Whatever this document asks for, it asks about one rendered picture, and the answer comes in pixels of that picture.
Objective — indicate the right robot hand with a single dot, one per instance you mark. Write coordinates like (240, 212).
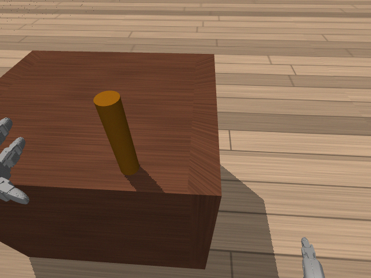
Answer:
(312, 268)

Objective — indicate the can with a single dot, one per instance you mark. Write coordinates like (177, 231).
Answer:
(111, 112)

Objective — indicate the left robot hand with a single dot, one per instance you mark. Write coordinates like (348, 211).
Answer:
(8, 158)

